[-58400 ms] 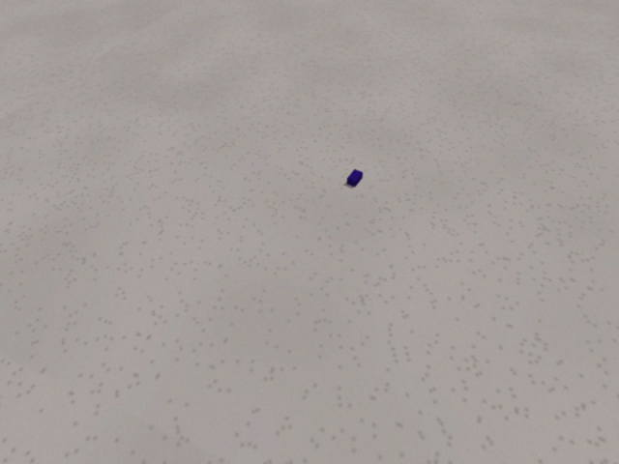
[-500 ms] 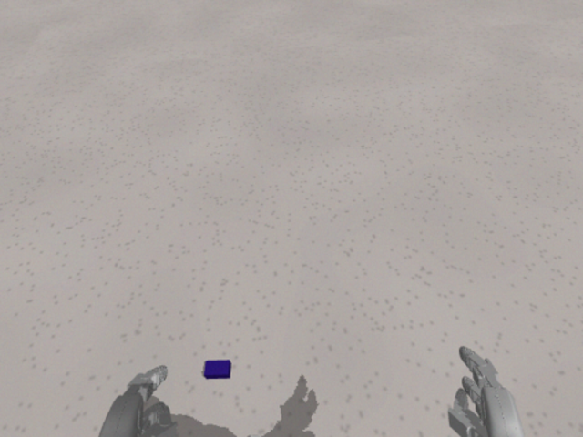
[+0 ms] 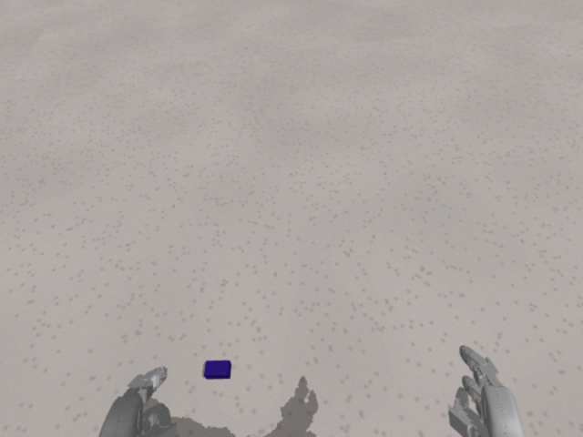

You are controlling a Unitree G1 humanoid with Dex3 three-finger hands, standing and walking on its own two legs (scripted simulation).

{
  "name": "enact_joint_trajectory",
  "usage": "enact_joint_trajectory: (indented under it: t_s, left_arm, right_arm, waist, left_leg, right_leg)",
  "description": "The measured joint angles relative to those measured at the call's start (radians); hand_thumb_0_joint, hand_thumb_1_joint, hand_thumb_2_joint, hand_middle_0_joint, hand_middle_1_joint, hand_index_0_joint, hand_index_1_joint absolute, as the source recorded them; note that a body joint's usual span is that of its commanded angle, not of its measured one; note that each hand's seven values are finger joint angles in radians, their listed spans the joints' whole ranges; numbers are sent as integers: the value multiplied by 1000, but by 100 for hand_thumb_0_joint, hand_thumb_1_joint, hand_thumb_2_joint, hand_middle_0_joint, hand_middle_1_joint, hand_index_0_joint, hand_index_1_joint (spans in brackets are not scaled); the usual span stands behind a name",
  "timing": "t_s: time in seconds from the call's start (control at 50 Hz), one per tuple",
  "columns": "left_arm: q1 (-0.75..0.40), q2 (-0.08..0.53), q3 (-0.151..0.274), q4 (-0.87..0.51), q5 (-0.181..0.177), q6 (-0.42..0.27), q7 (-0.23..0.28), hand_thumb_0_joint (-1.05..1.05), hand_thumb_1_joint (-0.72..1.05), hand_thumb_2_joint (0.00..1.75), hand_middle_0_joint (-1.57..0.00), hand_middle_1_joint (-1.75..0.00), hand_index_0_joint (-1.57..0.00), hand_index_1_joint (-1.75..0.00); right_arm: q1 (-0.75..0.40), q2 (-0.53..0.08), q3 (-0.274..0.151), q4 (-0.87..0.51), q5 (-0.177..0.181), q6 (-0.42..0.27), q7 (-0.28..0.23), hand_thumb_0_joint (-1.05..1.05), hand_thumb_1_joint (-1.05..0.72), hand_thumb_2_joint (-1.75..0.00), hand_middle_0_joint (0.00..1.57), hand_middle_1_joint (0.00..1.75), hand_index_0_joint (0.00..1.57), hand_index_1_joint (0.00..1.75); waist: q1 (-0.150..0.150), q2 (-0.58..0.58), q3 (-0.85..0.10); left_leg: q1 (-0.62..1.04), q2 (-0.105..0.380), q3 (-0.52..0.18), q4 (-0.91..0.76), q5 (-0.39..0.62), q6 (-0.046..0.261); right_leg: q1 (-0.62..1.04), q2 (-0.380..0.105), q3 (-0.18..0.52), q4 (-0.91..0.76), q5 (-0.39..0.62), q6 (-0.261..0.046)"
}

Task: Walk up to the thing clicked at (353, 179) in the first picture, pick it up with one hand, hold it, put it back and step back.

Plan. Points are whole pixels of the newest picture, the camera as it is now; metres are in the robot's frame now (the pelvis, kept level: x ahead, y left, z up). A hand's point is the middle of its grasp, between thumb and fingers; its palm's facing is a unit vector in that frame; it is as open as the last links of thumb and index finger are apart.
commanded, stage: stand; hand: left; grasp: from above
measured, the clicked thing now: (218, 369) +0.45 +0.26 -0.70
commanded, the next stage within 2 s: none
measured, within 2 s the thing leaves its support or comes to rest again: neither
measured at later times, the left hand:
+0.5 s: hand out of the picture +0.07 +0.24 -0.11, palm faces +0.03 -0.94 -0.33, open 7.4 cm
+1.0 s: hand out of the picture +0.03 +0.25 -0.10, palm faces +0.03 -0.94 -0.34, open 7.4 cm
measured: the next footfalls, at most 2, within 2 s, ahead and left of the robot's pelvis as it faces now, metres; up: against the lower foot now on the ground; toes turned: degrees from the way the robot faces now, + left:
none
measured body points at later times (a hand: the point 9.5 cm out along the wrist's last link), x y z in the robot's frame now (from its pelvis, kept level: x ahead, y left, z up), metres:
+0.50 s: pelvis +0.00 +0.01 +0.05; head +0.01 +0.01 +0.50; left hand +0.07 +0.29 -0.08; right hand +0.08 -0.27 -0.08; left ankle +0.01 +0.12 -0.68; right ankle -0.01 -0.13 -0.68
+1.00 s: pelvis -0.01 +0.01 +0.07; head -0.02 +0.00 +0.52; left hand +0.03 +0.30 -0.07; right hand +0.06 -0.28 -0.08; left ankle +0.01 +0.12 -0.68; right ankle -0.01 -0.13 -0.68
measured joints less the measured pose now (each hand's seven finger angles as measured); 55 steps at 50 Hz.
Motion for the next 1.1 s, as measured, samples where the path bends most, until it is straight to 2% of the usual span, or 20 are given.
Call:
enact_joint_trajectory:
  t_s: [0.08,0.1,0.14,0.18,0.24,0.3,0.44,0.64,0.84,1.1]
  left_arm:
    - [1,1,-1,0,0,1,0,1,90,90,-20,-30,-20,-30]
    - [-27,8,-12,48,22,-50,4,1,90,90,-20,-30,-20,-30]
    - [-131,26,-30,241,69,-189,11,1,90,90,-20,-30,-20,-30]
    - [-211,39,-29,414,95,-274,11,1,90,90,-20,-30,-20,-30]
    - [-267,57,-15,584,103,-341,8,1,90,90,-20,-30,-20,-30]
    - [-281,65,1,707,100,-375,11,1,90,90,-20,-30,-20,-30]
    - [-272,63,17,932,99,-419,13,1,90,90,-20,-30,-20,-30]
    - [-280,49,7,1125,84,-441,15,1,90,90,-20,-30,-20,-30]
    - [-315,57,3,1224,85,-453,12,0,90,90,-20,-30,-20,-30]
    - [-348,75,1,1276,83,-461,9,0,90,90,-20,-30,-20,-30]
  right_arm:
    - [0,0,0,-1,1,1,-1,1,-90,-90,20,30,20,30]
    - [-14,0,-9,19,-26,6,9,1,-90,-90,20,30,20,30]
    - [-61,-14,-16,106,-75,61,52,1,-90,-90,20,30,20,30]
    - [-96,-34,-13,181,-97,121,97,1,-90,-90,20,30,20,30]
    - [-114,-49,-30,246,-82,160,142,1,-90,-90,20,30,20,30]
    - [-110,-61,-54,289,-68,176,162,1,-90,-90,20,30,20,30]
    - [-92,-72,-77,386,-64,204,166,1,-91,-90,20,30,20,30]
    - [-111,-56,-66,493,-48,217,159,0,-91,-90,20,30,20,30]
    - [-137,-63,-66,561,-39,224,161,0,-91,-90,20,30,20,30]
    - [-148,-84,-63,604,-34,227,166,0,-91,-90,20,30,20,30]
  waist:
    - [0,1,1]
    - [7,-5,30]
    - [37,-32,94]
    - [53,-51,129]
    - [61,-67,171]
    - [62,-68,189]
    - [60,-51,196]
    - [61,-42,214]
    - [58,-35,221]
    - [49,-37,223]
  left_leg:
    - [-1,0,0,0,1,0]
    - [24,-2,4,-7,4,2]
    - [94,-14,22,-50,25,7]
    - [145,-24,33,-98,50,9]
    - [211,-34,46,-164,81,14]
    - [260,-36,54,-215,103,17]
    - [363,-37,53,-323,145,24]
    - [492,-43,52,-492,227,26]
    - [555,-43,49,-597,286,22]
    - [577,-33,43,-646,316,13]
  right_leg:
    - [-1,0,0,0,1,0]
    - [21,-2,3,-3,2,-1]
    - [76,-15,20,-20,11,-3]
    - [116,-26,30,-48,26,-2]
    - [172,-37,42,-95,50,3]
    - [217,-40,48,-143,73,9]
    - [327,-41,46,-268,124,17]
    - [459,-47,43,-440,207,23]
    - [520,-48,38,-538,263,22]
    - [545,-37,33,-594,296,14]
